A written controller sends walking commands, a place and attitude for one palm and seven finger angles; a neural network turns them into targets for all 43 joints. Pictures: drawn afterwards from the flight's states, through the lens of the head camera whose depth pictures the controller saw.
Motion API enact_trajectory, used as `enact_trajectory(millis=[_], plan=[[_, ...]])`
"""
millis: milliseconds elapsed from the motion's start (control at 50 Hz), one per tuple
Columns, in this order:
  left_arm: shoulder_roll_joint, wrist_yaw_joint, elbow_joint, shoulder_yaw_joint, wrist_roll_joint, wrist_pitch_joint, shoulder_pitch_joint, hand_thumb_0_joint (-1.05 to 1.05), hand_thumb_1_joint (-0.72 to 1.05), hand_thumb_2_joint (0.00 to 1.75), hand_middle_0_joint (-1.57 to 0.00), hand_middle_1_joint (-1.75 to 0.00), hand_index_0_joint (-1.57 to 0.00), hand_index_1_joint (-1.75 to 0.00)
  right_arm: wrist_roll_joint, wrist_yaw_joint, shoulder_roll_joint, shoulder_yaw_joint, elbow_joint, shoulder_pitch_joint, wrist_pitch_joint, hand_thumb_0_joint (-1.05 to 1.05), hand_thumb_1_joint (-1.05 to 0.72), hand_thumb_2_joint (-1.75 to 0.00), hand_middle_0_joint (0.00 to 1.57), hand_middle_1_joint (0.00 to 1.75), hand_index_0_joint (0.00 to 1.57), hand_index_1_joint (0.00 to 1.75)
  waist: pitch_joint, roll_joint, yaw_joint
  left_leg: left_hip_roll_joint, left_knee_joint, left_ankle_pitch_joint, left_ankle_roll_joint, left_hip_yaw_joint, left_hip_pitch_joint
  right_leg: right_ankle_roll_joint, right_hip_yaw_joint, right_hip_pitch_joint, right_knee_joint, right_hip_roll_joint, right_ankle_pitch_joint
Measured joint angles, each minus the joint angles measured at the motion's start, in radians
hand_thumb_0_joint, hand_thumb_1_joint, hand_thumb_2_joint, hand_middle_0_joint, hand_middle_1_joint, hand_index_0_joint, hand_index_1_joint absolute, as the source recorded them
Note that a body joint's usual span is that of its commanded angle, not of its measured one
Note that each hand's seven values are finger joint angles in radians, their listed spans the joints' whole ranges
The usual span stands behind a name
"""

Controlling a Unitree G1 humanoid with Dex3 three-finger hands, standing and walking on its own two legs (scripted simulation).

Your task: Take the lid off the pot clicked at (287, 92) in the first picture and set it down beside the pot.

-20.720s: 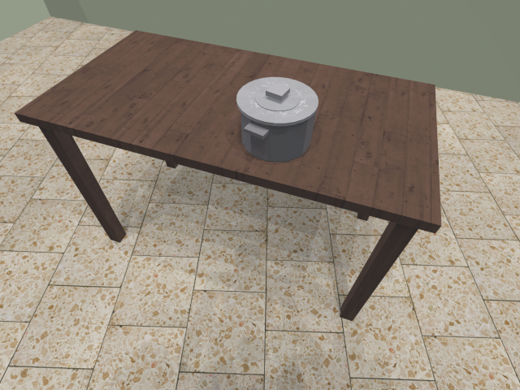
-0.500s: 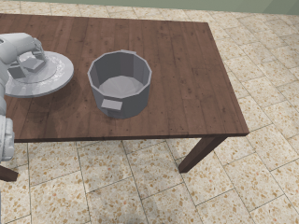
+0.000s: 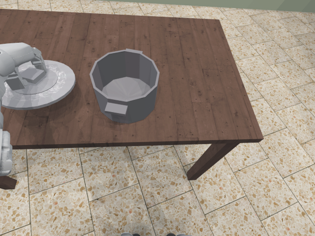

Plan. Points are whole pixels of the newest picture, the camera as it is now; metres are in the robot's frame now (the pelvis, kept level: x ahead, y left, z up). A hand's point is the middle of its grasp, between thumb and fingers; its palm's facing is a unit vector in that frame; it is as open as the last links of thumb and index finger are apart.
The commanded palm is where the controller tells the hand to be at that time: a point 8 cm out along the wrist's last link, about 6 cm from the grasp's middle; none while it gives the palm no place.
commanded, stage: lower the lid onto the table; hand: left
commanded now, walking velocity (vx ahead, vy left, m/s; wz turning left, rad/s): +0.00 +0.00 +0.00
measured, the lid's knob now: (32, 75) +0.52 +0.29 +0.06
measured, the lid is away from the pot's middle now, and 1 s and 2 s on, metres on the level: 0.24 0.23 0.24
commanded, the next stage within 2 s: open the fingers wide in 1.14 s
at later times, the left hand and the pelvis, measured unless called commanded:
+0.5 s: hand (31, 90) +0.48 +0.29 +0.05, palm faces -0.52 -0.06 -0.85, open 7.7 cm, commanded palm +0.54 +0.28 +0.11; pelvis -0.01 +0.00 -0.01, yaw +0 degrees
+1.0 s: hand (35, 91) +0.49 +0.30 +0.02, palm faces -0.52 -0.09 -0.85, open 7.7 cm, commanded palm +0.54 +0.28 +0.07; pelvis -0.01 +0.00 -0.02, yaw -1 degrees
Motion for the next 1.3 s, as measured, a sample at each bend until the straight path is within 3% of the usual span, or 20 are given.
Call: enact_trajectory(millis=[360, 780, 1240, 1300], plan=[[-0.008, 0.032, 0.009, -0.024, 0.001, -0.033, 0.022, 0.14, 0.44, 0.88, -0.96, -1.18, -0.46, -0.89, 0.007, -0.026, -0.01, 0.012, -0.005, 0.0, -0.014, 0.01, -0.9, -0.89, 0.2, 0.3, 0.21, 0.3, 0.0, -0.001, -0.007, 0.007, 0.064, -0.015, -0.002, -0.006, -0.057, -0.003, -0.008, -0.056, 0.064, 0.006, -0.017], [0.035, 0.066, 0.061, 0.027, 0.046, -0.026, -0.002, 0.14, 0.44, 0.88, -0.96, -1.18, -0.46, -0.89, -0.003, -0.03, -0.001, 0.027, -0.007, 0.043, -0.008, 0.01, -0.9, -0.89, 0.2, 0.3, 0.21, 0.3, -0.004, 0.006, -0.052, 0.025, 0.137, -0.047, 0.0, 0.002, -0.154, -0.001, -0.001, -0.153, 0.128, 0.02, -0.039], [0.035, 0.08, 0.055, 0.034, 0.053, -0.03, -0.014, 0.14, 0.44, 0.87, -0.96, -1.18, -0.45, -0.91, -0.015, -0.017, 0.008, 0.028, -0.019, 0.016, 0.024, 0.01, -0.9, -0.89, 0.2, 0.3, 0.21, 0.3, -0.02, 0.009, -0.049, 0.029, 0.22, -0.071, 0.003, -0.018, -0.246, -0.003, -0.023, -0.231, 0.191, 0.024, -0.06], [0.032, 0.092, -0.004, 0.085, 0.044, -0.037, 0.055, 0.14, 0.44, 0.87, -0.96, -1.18, -0.44, -0.92, -0.018, -0.006, 0.01, 0.019, -0.039, 0.017, 0.04, 0.01, -0.9, -0.89, 0.2, 0.3, 0.21, 0.3, -0.025, 0.012, -0.042, 0.031, 0.223, -0.072, 0.003, -0.01, -0.248, -0.007, -0.015, -0.237, 0.199, 0.026, -0.06]])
